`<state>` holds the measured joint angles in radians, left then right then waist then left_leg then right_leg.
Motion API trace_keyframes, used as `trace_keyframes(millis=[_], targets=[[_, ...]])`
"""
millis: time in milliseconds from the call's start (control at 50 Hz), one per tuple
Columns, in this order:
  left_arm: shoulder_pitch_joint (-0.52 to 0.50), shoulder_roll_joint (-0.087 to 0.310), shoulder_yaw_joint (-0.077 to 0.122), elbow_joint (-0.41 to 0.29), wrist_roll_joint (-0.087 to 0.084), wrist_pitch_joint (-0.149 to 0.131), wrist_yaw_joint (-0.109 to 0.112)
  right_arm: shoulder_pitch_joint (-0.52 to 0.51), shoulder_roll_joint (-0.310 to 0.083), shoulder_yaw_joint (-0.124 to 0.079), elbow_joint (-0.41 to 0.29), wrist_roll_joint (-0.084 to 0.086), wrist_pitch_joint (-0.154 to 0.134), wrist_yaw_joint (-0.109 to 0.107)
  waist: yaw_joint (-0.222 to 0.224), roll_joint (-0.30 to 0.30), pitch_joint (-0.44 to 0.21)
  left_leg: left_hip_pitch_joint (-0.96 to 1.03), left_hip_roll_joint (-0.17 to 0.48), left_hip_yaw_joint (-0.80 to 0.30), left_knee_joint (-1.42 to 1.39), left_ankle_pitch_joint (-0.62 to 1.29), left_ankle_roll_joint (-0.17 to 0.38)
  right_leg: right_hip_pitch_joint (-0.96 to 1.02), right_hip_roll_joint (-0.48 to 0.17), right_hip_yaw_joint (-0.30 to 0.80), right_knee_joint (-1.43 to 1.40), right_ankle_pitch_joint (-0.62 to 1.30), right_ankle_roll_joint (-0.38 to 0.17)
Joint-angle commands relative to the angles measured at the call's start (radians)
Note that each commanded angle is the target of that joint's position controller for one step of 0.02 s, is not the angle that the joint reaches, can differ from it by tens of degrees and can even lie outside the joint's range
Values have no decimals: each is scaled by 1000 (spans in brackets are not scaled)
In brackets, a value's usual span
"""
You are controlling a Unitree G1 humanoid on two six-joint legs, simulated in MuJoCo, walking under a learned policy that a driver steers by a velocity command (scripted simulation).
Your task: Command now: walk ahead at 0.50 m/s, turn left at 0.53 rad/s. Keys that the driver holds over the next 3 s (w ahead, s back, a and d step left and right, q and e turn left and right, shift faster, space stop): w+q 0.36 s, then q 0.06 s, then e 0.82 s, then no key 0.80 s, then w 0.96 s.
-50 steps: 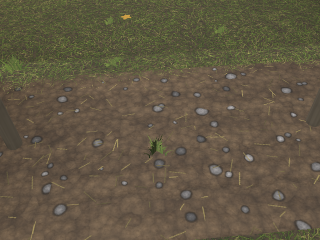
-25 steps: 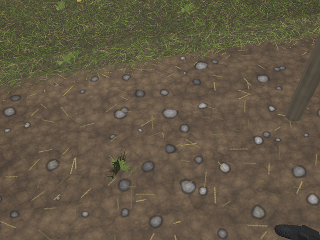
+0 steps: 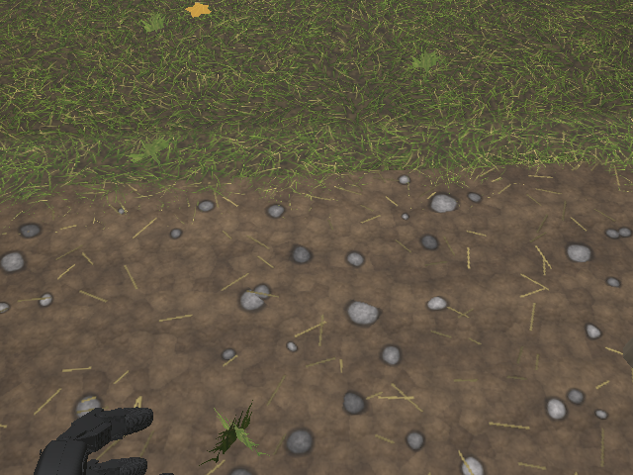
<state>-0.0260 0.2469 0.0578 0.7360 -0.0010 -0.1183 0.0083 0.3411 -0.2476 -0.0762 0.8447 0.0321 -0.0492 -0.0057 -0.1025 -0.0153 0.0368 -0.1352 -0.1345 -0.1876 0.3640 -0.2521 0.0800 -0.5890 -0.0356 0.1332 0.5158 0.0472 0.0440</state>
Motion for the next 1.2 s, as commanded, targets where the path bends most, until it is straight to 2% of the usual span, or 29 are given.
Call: trace_keyframes(millis=[20, 60, 80, 100, 120, 140, 180, 200, 260, 420, 500, 560, 580, 600, 620, 640, 680, 700, 780, 900, 960, 980, 1000, 1020, 1040, 1060, 1080, 1120, 1200], targets=[[-38, 110, 27, -76, -11, -21, -8, 17, -145, -36, -53, 2, -3, -7, 41, 113, -64, -60, 229, -241, -20, 92, 119, 208, 51, -33, -53, -44, -17], [57, 141, 41, -52, -12, -32, -8, 6, -126, -31, -66, -4, -2, -10, 102, 124, -88, -59, 211, -256, 80, 111, 93, 346, 35, -42, -107, -102, -59], [182, 177, 54, -31, 1, -36, -2, -13, -86, -17, -83, -13, -8, -6, 166, 93, -170, -141, 170, -203, 257, 112, 64, 547, -56, 22, -78, -129, -108], [320, 254, 72, -18, 20, -32, 5, 67, -29, -1, -97, -3, -16, -3, 181, -104, -308, -407, 45, -57, 573, -129, -8, 893, -269, 304, -83, -207, -233], [387, 255, 78, 18, 4, -17, -5, 120, -60, 5, -120, 18, -18, -6, 170, -309, -368, -618, 61, 9, 793, -366, -28, 980, -416, 646, -171, -464, -322], [332, 167, 55, -8, -4, -13, -8, 72, -149, -16, -108, 18, -12, -9, 184, -171, -244, -688, 121, -7, 891, -289, -37, 876, -377, 590, -206, -579, -287], [223, 109, 32, -19, 4, 0, -10, -40, -158, -26, -133, -9, 1, -12, 158, -56, -77, -661, 181, 42, 878, -132, -51, 639, -283, 328, -249, -373, -225], [196, 89, 24, -13, 9, 2, -11, -50, -143, -30, -142, -13, 5, -9, 134, -73, -47, -630, 210, 47, 842, -90, -54, 568, -248, 244, -274, -287, -213], [195, 97, 28, 12, 6, -5, -14, -54, -87, -23, -164, -4, 18, 3, 113, -94, -32, -586, 243, 81, 794, -15, -63, 487, -204, 83, -340, -151, -214], [221, 172, 44, 55, -1, 13, 6, -239, -56, -2, -248, -19, 7, 35, 150, -40, 13, -516, 219, 175, 372, 316, -76, 488, -167, -216, -323, 236, -191], [313, 204, 43, 109, -27, 36, 0, -304, -48, 6, -290, -26, -2, 52, 156, -51, -14, -404, 160, 197, 222, 239, -34, 564, -202, -186, -230, 397, -195], [286, 216, 39, 127, -43, 42, -5, -110, -147, -31, -227, -49, -11, 35, 24, -57, -130, -83, 111, 223, 34, 391, 35, 563, -144, -183, 37, 521, -136], [303, 165, 17, 107, -14, 32, -8, -5, -228, -47, -205, -72, -8, 17, -1, 13, -258, 211, 270, 98, 135, 864, 88, 380, -87, -201, 253, 224, -85], [434, 58, -24, 112, 12, 25, -25, -6, -247, -32, -217, -100, 1, 2, 61, 253, -429, 539, 590, -220, 226, 1347, 283, 67, 48, -156, 617, -731, -12], [493, 139, -7, 165, -21, 32, -29, 22, -194, -22, -222, -78, 14, 7, 18, 184, -585, 533, 617, -250, 212, 1241, 339, 71, 33, 34, 740, -831, -3], [390, 199, 13, 135, -53, 44, -28, -36, -178, -19, -216, -56, 22, 14, 15, 151, -460, 421, 544, -145, 142, 1012, 299, -10, -4, -8, 752, -778, 4], [299, 159, 12, 124, -33, 83, 0, -180, -99, 6, -204, -38, 18, 11, 76, 79, -229, 137, 441, -19, 32, 657, 196, -16, -64, -55, 631, -650, 29], [329, 140, 12, 132, -25, 111, 12, -234, -92, 8, -198, -46, 16, 11, 121, 106, -178, -22, 410, 47, -21, 576, 172, 86, -70, -72, 580, -600, 45], [359, 110, 15, 109, -9, 150, 34, -301, -142, -17, -182, -61, 16, -9, 154, 142, -154, -190, 417, 151, -104, 387, 179, 203, -52, -132, 489, -465, 47], [247, 133, 28, 31, -7, 167, 12, -299, -164, -28, -132, -41, 41, -39, 127, 148, -126, -146, 466, 183, -125, 137, 148, 214, -66, -153, 334, -389, -11], [291, 128, 37, 34, -2, 166, -7, -315, -173, -32, -113, -14, 57, -41, 163, 122, -122, -130, 446, 232, -27, 97, 85, 322, -25, -205, 129, -312, -63], [318, 146, 47, 44, 6, 165, -9, -289, -149, -28, -97, -7, 63, -40, 165, 79, -107, -153, 403, 266, 61, 32, 34, 368, -2, -193, 37, -264, -95], [332, 218, 66, 34, 11, 161, 1, -230, -109, -22, -79, -19, 71, -37, 142, -120, -66, -249, 303, 363, 289, -90, -56, 408, -113, 7, -132, -80, -156], [308, 326, 82, -8, 14, 157, 14, -268, -92, -15, -130, -48, 71, -40, 121, -350, -15, -530, 134, 368, 546, -388, -150, 460, -329, 359, -205, 107, -327], [334, 308, 77, -11, 44, 133, 5, -366, -121, -24, -152, -51, 68, -44, 182, -243, -69, -551, 116, 191, 726, -424, -135, 416, -344, 402, -238, 58, -398], [292, 287, 71, -17, 44, 111, 1, -356, -133, -31, -149, -32, 69, -44, 148, -183, -75, -567, 135, 143, 775, -333, -116, 423, -297, 321, -233, 10, -356], [228, 263, 69, -31, 19, 102, 5, -317, -143, -39, -123, -31, 71, -49, 113, -125, -78, -574, 154, 127, 771, -237, -109, 432, -246, 251, -213, -31, -294], [174, 204, 49, -50, -8, 106, 17, -297, -158, -49, -100, -44, 70, -57, 93, -112, -102, -537, 157, 123, 774, -140, -117, 421, -204, 191, -195, 8, -246], [222, 201, 48, -55, -7, 111, 32, -302, -119, -40, -102, -30, 58, -55, 107, -97, -143, -527, 131, 110, 675, -67, -140, 502, -172, 181, -172, 72, -252]])
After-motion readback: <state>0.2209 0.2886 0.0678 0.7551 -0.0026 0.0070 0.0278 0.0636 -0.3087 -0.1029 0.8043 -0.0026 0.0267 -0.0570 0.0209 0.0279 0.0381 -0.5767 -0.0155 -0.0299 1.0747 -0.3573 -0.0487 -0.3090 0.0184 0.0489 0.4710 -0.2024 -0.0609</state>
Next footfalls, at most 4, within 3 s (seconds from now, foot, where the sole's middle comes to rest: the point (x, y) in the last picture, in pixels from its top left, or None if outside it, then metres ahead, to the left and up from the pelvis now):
0.08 right None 0.23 -0.14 -0.78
0.58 left None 0.43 0.16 -0.78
1.00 right None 0.41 -0.10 -0.78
1.48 left None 0.45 0.14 -0.78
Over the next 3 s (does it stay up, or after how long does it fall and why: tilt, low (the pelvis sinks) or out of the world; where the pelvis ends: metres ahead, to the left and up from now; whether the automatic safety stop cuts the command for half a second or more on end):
stays up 0.75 -0.06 0.00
